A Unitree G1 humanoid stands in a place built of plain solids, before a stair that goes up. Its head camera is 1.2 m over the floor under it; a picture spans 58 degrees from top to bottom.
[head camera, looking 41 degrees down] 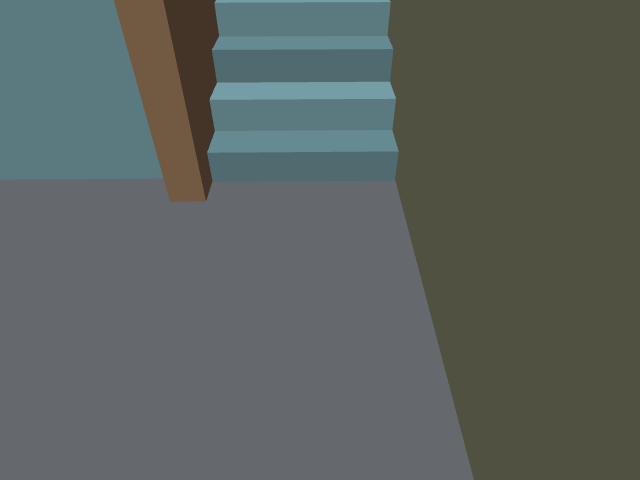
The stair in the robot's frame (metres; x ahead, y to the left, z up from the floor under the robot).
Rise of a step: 0.17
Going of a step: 0.22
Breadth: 0.91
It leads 1 degrees to the left of straight ahead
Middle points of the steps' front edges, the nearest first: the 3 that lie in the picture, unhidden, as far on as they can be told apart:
1.83 0.08 0.17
2.05 0.08 0.33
2.27 0.09 0.50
